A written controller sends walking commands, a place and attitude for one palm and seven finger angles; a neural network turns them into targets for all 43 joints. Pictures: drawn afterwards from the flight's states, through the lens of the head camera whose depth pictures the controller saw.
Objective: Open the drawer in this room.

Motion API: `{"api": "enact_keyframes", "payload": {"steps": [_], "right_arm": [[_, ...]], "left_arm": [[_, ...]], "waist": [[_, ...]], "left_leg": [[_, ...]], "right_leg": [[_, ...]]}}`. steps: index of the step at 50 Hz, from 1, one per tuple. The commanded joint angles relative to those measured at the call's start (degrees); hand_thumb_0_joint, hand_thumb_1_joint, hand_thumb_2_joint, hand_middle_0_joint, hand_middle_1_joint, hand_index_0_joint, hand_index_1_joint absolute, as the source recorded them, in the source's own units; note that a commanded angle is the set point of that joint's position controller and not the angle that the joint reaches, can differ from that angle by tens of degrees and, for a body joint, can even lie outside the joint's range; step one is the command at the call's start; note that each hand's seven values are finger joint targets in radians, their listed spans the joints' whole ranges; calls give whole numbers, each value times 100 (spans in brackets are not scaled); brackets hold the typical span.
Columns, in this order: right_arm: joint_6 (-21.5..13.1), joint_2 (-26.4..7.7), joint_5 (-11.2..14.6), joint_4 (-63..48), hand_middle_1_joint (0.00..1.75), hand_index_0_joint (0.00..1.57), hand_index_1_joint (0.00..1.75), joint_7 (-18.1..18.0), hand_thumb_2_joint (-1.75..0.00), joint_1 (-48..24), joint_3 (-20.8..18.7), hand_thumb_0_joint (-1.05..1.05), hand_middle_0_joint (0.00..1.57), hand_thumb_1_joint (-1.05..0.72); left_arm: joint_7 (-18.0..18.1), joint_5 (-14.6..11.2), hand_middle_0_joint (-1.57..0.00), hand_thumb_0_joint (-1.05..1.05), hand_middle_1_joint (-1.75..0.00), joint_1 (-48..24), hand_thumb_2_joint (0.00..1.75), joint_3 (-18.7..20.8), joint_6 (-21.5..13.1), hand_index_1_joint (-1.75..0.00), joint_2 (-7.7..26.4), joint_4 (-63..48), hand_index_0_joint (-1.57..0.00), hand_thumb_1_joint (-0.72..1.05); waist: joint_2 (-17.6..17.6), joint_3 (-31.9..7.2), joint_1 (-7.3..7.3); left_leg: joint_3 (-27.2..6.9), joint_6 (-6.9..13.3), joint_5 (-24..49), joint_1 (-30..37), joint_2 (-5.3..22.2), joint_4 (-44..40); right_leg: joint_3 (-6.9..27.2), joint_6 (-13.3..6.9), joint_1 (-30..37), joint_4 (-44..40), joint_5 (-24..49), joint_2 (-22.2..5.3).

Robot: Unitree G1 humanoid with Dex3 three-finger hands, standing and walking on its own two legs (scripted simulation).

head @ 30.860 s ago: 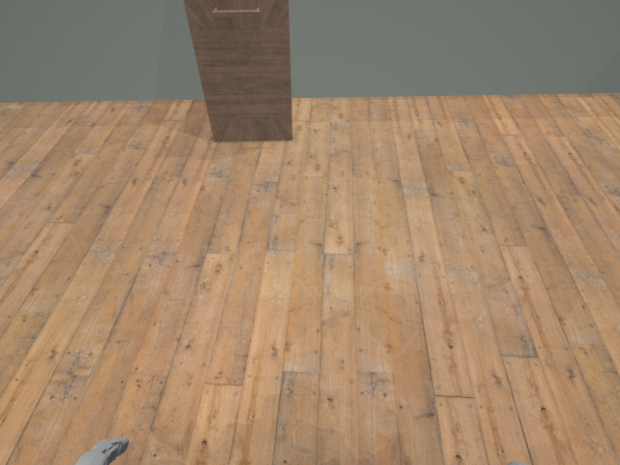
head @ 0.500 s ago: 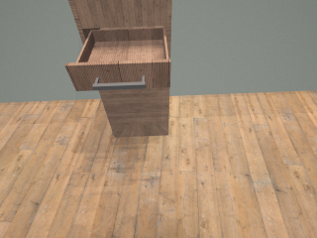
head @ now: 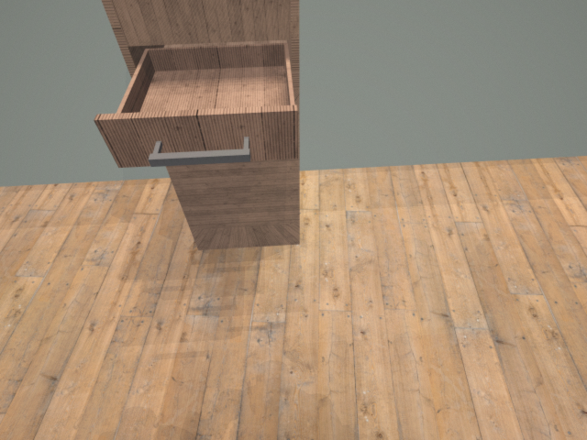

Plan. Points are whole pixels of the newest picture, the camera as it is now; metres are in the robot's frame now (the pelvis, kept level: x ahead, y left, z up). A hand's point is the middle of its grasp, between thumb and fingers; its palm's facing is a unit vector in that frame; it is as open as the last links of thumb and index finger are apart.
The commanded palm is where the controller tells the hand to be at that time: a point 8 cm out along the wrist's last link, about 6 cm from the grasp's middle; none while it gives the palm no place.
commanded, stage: look to check the result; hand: left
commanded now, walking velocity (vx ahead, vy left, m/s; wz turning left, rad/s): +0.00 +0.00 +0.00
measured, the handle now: (201, 150) +0.62 +0.21 +0.02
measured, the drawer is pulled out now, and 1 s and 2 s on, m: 0.30 0.30 0.30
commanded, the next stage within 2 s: stand and wait in 0.36 s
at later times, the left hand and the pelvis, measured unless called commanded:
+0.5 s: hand out of the picture +0.10 +0.23 -0.15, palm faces -0.04 -0.93 -0.36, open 7.4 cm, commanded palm none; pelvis +0.01 -0.01 +0.00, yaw +0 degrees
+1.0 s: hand out of the picture +0.11 +0.23 -0.15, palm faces -0.05 -0.93 -0.35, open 7.4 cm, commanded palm none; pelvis +0.02 -0.02 +0.00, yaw +0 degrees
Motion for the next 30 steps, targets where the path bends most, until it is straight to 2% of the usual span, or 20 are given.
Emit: {"api": "enact_keyframes", "payload": {"steps": [1, 2, 8, 12, 20, 25, 30], "right_arm": [[-98, -1012, -7, -305, 30, 20, 30, -46, -90, -121, -172, 0, 20, -90], [-98, -1032, 3, -324, 30, 20, 30, -42, -90, -137, -183, 0, 20, -90], [-90, -1108, -5, -331, 30, 20, 30, -33, -90, -224, -189, 0, 20, -90], [-86, -1153, 5, -370, 30, 20, 30, -28, -90, -282, -193, 0, 20, -90], [-81, -1209, -10, -388, 30, 20, 30, -18, -90, -359, -190, 0, 20, -90], [-92, -1222, -6, -401, 30, 20, 30, -29, -90, -380, -188, 0, 20, -90], [-85, -1246, -1, -408, 30, 20, 30, -38, -90, -364, -185, 0, 20, -90]], "left_arm": [[43, -30, -20, 0, -30, -180, 90, 224, -114, -30, 1145, -331, -20, 90], [50, -23, -20, 0, -30, -148, 90, 237, -128, -30, 1186, -343, -20, 90], [50, -22, -20, 0, -30, -229, 90, 238, -135, -30, 1244, -342, -20, 90], [50, -21, -20, 0, -30, -254, 90, 247, -147, -30, 1290, -368, -20, 90], [39, -23, -20, 0, -30, -343, 90, 243, -149, -30, 1339, -373, -20, 90], [46, -28, -20, 0, -30, -341, 90, 252, -161, -30, 1354, -388, -20, 90], [52, -35, -20, 0, -30, -347, 90, 249, -164, -30, 1382, -396, -20, 90]], "waist": [[-106, -489, 36], [-203, -532, 45], [-133, -558, 20], [-237, -534, 27], [-169, -536, 16], [-178, -694, 21], [-231, -677, 17]], "left_leg": [[-655, 44, 605, 135, 759, -305], [-663, 59, 711, 209, 765, -270], [-631, 38, 670, 277, 769, -279], [-626, 36, 680, 290, 777, -277], [-617, 21, 614, 291, 774, -303], [-595, 17, 881, 385, 791, -258], [-578, 7, 974, 404, 801, -241]], "right_leg": [[722, -93, 66, -311, 653, -800], [733, -100, 64, -307, 777, -796], [772, -90, 75, -360, 792, -811], [776, -87, 66, -378, 854, -792], [813, -88, 92, -426, 818, -815], [785, -90, 234, -358, 1229, -828], [777, -89, 279, -344, 1437, -829]]}}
